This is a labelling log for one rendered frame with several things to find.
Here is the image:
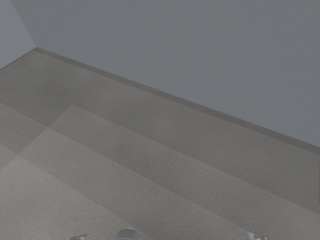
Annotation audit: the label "left robot thigh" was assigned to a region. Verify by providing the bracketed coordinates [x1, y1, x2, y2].
[112, 229, 142, 240]

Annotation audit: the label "robot right hand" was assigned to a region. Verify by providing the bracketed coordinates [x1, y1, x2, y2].
[246, 230, 267, 240]

